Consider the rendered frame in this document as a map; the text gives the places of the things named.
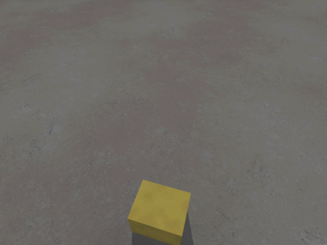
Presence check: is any carton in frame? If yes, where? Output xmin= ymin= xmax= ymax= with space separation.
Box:
xmin=127 ymin=180 xmax=191 ymax=245

